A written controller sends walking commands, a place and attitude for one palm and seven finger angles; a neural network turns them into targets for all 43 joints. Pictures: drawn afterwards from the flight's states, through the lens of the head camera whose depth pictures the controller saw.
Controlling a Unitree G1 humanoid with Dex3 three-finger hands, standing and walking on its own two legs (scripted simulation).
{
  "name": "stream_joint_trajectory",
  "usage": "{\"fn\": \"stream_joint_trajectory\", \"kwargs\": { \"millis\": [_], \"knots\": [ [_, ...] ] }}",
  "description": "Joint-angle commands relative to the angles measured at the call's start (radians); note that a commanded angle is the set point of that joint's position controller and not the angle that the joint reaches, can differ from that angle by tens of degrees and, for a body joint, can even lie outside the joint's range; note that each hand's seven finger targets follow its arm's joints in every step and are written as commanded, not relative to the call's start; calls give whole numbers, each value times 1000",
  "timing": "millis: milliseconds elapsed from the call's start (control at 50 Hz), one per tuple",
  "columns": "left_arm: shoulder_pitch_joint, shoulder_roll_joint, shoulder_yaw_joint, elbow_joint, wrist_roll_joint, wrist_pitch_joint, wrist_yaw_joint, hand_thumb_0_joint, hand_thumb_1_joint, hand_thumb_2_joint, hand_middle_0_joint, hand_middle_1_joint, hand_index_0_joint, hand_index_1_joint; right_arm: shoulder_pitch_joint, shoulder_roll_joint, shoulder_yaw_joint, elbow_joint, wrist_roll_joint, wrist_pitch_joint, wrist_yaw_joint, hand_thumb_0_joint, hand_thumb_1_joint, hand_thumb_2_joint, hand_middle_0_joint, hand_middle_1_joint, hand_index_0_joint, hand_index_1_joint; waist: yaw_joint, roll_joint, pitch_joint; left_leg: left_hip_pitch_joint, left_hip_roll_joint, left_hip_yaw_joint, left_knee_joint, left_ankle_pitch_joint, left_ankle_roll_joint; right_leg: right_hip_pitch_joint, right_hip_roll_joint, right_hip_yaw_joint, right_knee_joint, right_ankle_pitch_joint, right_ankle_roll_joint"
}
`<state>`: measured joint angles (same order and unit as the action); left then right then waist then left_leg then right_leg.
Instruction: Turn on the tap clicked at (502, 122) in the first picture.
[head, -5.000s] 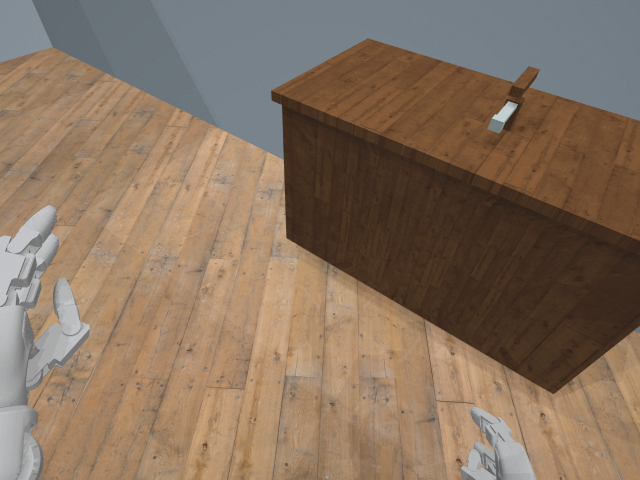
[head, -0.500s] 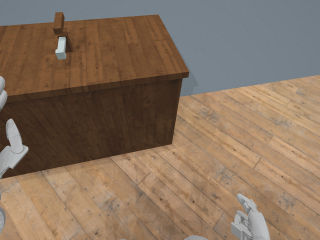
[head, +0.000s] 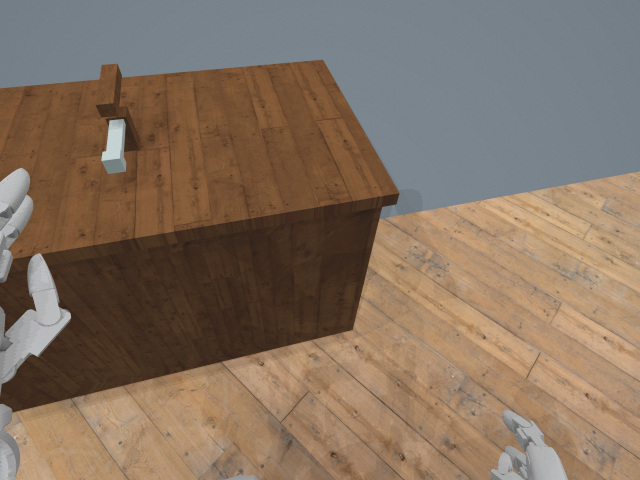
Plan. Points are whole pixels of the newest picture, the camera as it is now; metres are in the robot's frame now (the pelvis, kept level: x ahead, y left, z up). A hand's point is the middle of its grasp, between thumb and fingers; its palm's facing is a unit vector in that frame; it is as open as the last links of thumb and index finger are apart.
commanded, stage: take the last steps up to it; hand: left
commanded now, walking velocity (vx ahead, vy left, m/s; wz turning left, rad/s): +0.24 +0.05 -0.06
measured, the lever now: (114, 161) +0.56 +0.38 +0.04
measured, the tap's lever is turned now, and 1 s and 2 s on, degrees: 0 0 0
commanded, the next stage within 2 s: come to a stop and stand still in 0.46 s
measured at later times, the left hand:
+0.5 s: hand (116, 219) +0.32 +0.23 +0.18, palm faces +0.41 -0.81 -0.41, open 7.4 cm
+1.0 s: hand (137, 206) +0.34 +0.22 +0.18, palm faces +0.33 -0.85 -0.41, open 7.4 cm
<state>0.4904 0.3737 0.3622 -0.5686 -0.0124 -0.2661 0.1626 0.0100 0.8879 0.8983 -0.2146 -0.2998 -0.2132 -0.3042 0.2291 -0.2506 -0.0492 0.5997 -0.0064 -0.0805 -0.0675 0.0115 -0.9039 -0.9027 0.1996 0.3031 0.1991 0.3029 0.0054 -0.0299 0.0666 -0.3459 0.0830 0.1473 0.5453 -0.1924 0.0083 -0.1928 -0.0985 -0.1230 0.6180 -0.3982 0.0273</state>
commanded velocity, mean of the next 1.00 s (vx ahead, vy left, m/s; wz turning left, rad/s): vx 0.05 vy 0.01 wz -0.01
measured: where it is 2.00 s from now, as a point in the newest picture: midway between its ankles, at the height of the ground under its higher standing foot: outside the picture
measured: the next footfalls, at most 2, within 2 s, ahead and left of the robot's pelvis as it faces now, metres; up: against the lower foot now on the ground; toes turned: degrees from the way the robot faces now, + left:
right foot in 0.36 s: +0.16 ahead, -0.09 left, +0.00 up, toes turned -3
left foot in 0.66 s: +0.18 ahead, +0.12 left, +0.00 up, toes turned -1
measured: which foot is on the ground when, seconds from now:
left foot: down 0.00-0.38, up 0.40-0.64, down 0.66-1.00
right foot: down 0.00-0.00, up 0.02-0.34, down 0.36-1.00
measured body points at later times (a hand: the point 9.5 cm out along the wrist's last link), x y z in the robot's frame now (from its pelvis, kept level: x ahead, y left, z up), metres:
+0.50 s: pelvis +0.09 +0.00 +0.01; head +0.11 -0.02 +0.46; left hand +0.29 +0.28 +0.20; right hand +0.24 -0.23 -0.11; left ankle +0.07 +0.12 -0.66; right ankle +0.11 -0.08 -0.73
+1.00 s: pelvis +0.12 +0.00 +0.01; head +0.14 -0.01 +0.46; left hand +0.32 +0.26 +0.20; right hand +0.29 -0.21 -0.08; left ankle +0.16 +0.13 -0.72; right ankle +0.12 -0.09 -0.73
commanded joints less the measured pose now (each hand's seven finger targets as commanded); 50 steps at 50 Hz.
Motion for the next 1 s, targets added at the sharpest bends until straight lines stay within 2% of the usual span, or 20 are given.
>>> {"fn": "stream_joint_trajectory", "kwargs": {
  "millis": [0,40,120,220,300,320,360,380,400,440,480,540,600,660,680,700,780,860,920,980],
  "knots": [
    [-153,200,141,-142,-10,-68,23,0,900,900,-200,-300,-200,-300,-77,-67,-14,-146,8,-50,-10,0,-900,-900,200,300,200,300,-31,391,-196,340,336,-552,-274,34,197,-374,74,62,551,-250,-31],
    [-153,194,141,-146,-16,-65,12,0,900,900,-200,-300,-200,-300,-86,-56,-16,-128,16,-58,0,0,-900,-900,200,300,200,300,-27,266,-146,300,328,-503,-249,26,250,-473,10,125,613,-162,-24],
    [-29,141,110,-222,-21,-48,-2,0,900,900,-200,-300,-200,-300,-76,-58,-13,-124,17,-72,17,0,-900,-900,200,300,200,300,-10,252,-188,240,222,-234,-217,202,178,-358,14,51,389,-19,-9],
    [-28,158,132,-138,-23,-17,3,0,900,900,-200,-300,-200,-300,-75,-54,8,-126,10,-71,3,0,-900,-900,200,300,200,300,-17,240,-159,152,218,-157,-229,145,137,-179,62,-27,105,40,1],
    [-107,160,122,-74,-14,4,6,0,900,900,-200,-300,-200,-300,-94,-50,16,-121,15,-55,-10,0,-900,-900,200,300,200,300,-9,142,-158,53,182,-119,-96,-62,84,30,72,-26,-134,112,-13],
    [-112,168,123,-57,-7,5,8,0,900,900,-200,-300,-200,-300,-90,-45,15,-119,16,-49,-11,0,-900,-900,200,300,200,300,-8,60,-166,7,132,-74,29,-105,62,84,18,70,-199,147,-45],
    [-156,180,119,-47,-12,11,7,0,900,900,-200,-300,-200,-300,-95,-34,14,-132,13,-52,1,0,-900,-900,200,300,200,300,1,-280,-159,-247,-62,-6,411,-354,-17,174,-272,562,-329,233,-207],
    [-186,167,93,-69,-18,8,2,0,900,900,-200,-300,-200,-300,-101,-61,-3,-127,15,-53,15,0,-900,-900,200,300,200,300,0,-277,-155,-278,-51,-101,564,-356,-24,158,-318,626,-363,204,-245],
    [-175,185,109,-89,-16,-1,7,0,900,900,-200,-300,-200,-300,-117,-42,13,-120,16,-52,18,0,-900,-900,200,300,200,300,-3,-182,-121,-316,-23,-150,619,-310,-27,162,-328,580,-340,281,-268],
    [-111,179,116,-88,1,-20,13,0,900,900,-200,-300,-200,-300,-120,-29,31,-95,8,-32,15,0,-900,-900,200,300,200,300,-7,-54,-133,-266,0,-133,554,-238,-35,146,-251,323,-277,533,-217],
    [-130,188,125,-157,3,-36,15,0,900,900,-200,-300,-200,-300,-138,-27,26,-112,5,-25,9,0,-900,-900,200,300,200,300,-9,-74,-167,-159,5,-97,366,-214,-31,126,-216,200,-245,645,-186],
    [-36,183,147,-168,-9,-33,25,0,900,900,-200,-300,-200,-300,-127,-19,23,-143,-3,-22,4,0,-900,-900,200,300,200,300,19,-68,-189,-45,-43,-10,134,-131,-20,130,-164,168,-230,573,-179],
    [-39,168,129,-193,-20,-23,29,0,900,900,-200,-300,-200,-300,-92,-31,11,-157,-1,-17,-1,0,-900,-900,200,300,200,300,-7,2,-215,151,-51,-30,-106,92,-28,96,-109,127,-132,533,-107],
    [-46,162,115,-125,-29,-19,11,0,900,900,-200,-300,-200,-300,-91,-76,-7,-170,17,-16,-2,0,-900,-900,200,300,200,300,10,176,-193,255,181,-268,-150,477,53,-75,52,80,-24,89,-20],
    [-54,172,127,-135,-34,-19,1,0,900,900,-200,-300,-200,-300,-91,-65,-2,-169,3,-22,-5,0,-900,-900,200,300,200,300,2,314,-169,255,235,-348,-202,568,95,-145,74,73,70,-71,-7],
    [-80,165,106,-147,-26,-26,-3,0,900,900,-200,-300,-200,-300,-94,-53,8,-160,-10,-31,0,0,-900,-900,200,300,200,300,0,307,-147,228,262,-380,-216,596,116,-145,73,90,103,-122,-13],
    [-63,147,77,-189,-19,-3,-3,0,900,900,-200,-300,-200,-300,-66,-68,3,-157,3,-62,24,0,-900,-900,200,300,200,300,-6,248,-213,317,195,-204,-108,663,60,-75,91,73,-113,70,-20],
    [-35,151,98,-153,-31,26,-8,0,900,900,-200,-300,-200,-300,-103,-57,24,-171,7,-57,18,0,-900,-900,200,300,200,300,3,161,-194,96,127,-138,-101,271,5,91,59,107,-184,327,-21],
    [-18,154,98,-101,-47,48,-1,0,900,900,-200,-300,-200,-300,-86,-32,28,-160,12,-40,10,0,-900,-900,200,300,200,300,-14,-33,-204,89,0,-83,46,54,-39,42,-76,277,-247,634,-81],
    [-85,172,104,-113,-47,51,4,0,900,900,-200,-300,-200,-300,-103,-23,39,-148,9,-30,3,0,-900,-900,200,300,200,300,-13,-79,-186,37,-47,-137,106,-142,-37,33,-126,305,-270,601,-122]
  ]
}}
